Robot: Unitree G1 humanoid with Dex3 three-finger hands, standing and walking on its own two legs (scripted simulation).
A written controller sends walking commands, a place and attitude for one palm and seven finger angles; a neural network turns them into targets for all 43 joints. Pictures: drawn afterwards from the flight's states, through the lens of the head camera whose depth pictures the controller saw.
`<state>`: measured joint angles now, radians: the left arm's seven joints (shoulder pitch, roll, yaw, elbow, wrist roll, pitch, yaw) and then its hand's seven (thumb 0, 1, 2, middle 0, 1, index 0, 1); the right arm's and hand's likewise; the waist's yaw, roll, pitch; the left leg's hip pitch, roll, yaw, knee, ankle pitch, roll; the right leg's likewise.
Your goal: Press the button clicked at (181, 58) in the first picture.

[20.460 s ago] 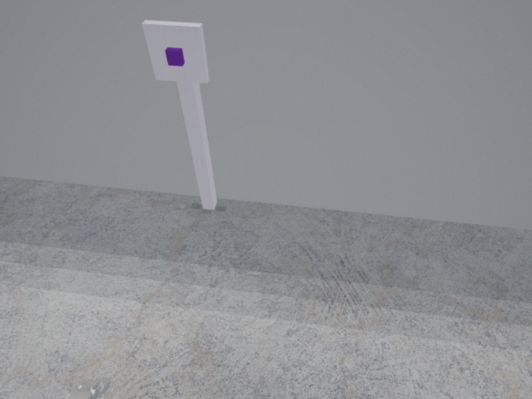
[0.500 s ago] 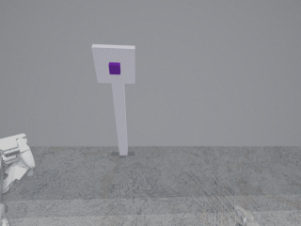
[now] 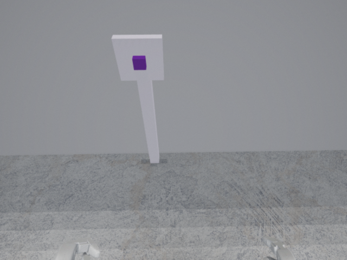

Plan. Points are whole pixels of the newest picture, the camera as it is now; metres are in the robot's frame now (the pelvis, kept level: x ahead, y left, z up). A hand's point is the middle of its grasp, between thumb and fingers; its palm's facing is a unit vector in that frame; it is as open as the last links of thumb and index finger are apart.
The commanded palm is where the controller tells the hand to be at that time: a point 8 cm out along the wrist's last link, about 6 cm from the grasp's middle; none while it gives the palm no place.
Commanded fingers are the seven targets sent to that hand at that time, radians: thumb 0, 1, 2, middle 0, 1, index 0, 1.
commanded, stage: let the arm hang, fingers relaxed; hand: left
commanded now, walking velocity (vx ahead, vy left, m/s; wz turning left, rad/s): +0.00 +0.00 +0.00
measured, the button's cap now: (139, 62) +0.78 +0.17 +0.03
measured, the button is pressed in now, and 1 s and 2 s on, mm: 0 0 0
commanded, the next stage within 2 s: stand and wait in 0.90 s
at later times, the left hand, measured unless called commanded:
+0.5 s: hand out of the picture -0.05 +0.20 -0.16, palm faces +0.04 -0.96 -0.27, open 6.6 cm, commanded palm none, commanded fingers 0.00 0.90 0.90 -0.20 -0.30 -0.20 -0.30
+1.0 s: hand out of the picture +0.00 +0.16 -0.16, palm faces +0.04 -0.98 -0.19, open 7.4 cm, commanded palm none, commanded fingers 0.00 0.90 0.90 -0.20 -0.30 -0.20 -0.30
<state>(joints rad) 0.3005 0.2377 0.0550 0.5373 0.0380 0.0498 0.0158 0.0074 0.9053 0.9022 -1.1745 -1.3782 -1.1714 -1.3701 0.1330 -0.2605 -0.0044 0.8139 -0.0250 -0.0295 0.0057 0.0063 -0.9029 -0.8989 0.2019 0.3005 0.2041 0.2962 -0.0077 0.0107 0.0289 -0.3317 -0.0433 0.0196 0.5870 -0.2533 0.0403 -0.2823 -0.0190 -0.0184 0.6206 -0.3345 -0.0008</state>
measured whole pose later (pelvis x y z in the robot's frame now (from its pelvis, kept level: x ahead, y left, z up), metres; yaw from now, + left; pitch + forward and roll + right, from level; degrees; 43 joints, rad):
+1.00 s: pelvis +0.00 -0.02 +0.01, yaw +0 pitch -2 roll +0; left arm 0.26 0.14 0.02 1.14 0.01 0.00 0.03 0.00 0.91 0.90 -0.20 -0.30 -0.20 -0.29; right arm 0.29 -0.12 -0.01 1.13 -0.02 0.00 -0.03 0.00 -0.91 -0.90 0.20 0.30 0.20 0.30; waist -0.01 0.01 0.05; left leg -0.22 -0.01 0.00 0.42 -0.17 0.01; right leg -0.16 0.02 -0.03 0.42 -0.24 -0.03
